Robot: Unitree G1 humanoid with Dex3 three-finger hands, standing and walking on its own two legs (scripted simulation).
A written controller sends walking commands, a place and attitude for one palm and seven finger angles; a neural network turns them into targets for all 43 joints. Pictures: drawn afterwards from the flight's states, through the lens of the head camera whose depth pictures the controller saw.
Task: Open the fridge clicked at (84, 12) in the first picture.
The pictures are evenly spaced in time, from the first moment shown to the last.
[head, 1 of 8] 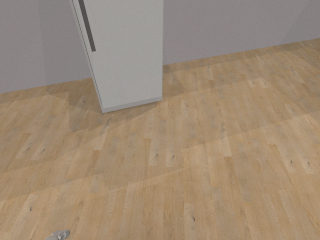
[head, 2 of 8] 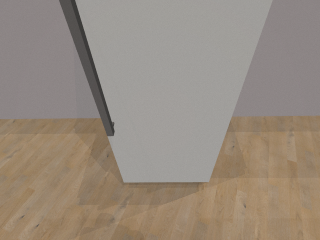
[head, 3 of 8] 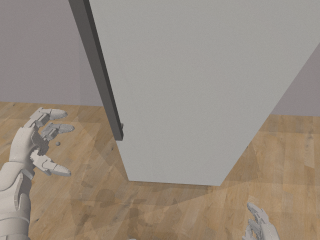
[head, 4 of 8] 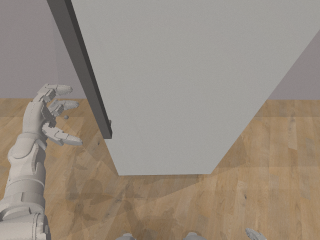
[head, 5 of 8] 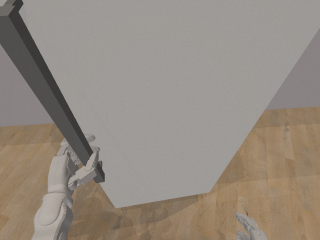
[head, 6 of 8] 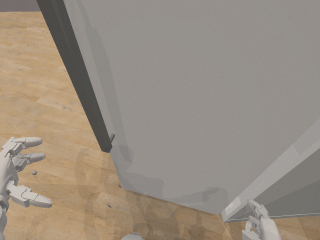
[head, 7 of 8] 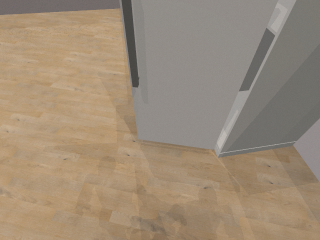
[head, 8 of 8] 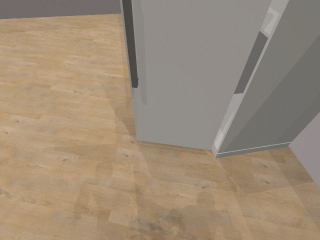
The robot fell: no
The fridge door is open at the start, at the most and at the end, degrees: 0 76 71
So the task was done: yes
